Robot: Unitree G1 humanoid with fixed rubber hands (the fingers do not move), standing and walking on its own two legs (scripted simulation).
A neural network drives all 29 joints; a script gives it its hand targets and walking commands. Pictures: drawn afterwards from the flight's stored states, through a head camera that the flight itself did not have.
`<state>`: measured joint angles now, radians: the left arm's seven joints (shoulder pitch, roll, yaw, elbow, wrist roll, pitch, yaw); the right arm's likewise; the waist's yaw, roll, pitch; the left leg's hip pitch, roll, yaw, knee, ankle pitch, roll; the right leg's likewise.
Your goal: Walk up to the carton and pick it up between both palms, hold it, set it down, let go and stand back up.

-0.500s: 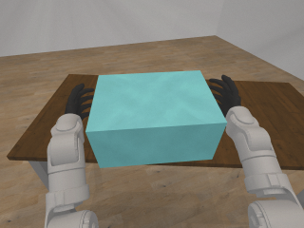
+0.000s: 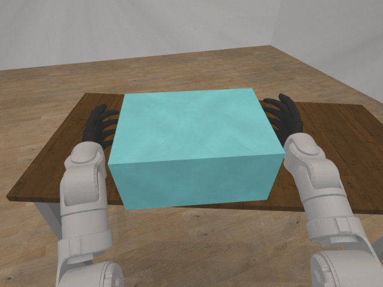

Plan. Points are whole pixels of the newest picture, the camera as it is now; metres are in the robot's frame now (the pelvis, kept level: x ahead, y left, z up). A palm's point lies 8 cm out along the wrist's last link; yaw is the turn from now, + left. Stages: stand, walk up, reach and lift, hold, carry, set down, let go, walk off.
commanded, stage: hold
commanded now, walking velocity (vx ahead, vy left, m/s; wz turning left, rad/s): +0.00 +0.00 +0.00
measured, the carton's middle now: (193, 144) +0.39 +0.01 +0.14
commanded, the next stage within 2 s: none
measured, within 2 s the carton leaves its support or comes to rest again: neither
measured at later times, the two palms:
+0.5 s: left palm (93, 145) +0.34 +0.20 +0.18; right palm (289, 134) +0.35 -0.18 +0.20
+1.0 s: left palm (91, 145) +0.34 +0.21 +0.18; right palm (287, 133) +0.35 -0.18 +0.20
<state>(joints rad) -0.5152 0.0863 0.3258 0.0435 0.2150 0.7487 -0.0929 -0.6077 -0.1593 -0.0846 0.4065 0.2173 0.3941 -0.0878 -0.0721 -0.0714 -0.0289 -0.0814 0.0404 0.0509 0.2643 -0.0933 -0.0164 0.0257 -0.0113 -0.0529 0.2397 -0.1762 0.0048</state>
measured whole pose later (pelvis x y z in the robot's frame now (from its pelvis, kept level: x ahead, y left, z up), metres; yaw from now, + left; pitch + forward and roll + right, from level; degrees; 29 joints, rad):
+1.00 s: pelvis +0.00 +0.00 +0.00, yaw +0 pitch -5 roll +0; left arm -0.52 0.09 0.32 0.04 0.22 0.75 -0.09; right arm -0.61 -0.16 -0.09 0.41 0.21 0.39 -0.08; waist -0.06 -0.07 -0.03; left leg -0.09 0.04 0.05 0.26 -0.09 -0.01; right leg 0.02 -0.01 -0.05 0.24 -0.17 0.01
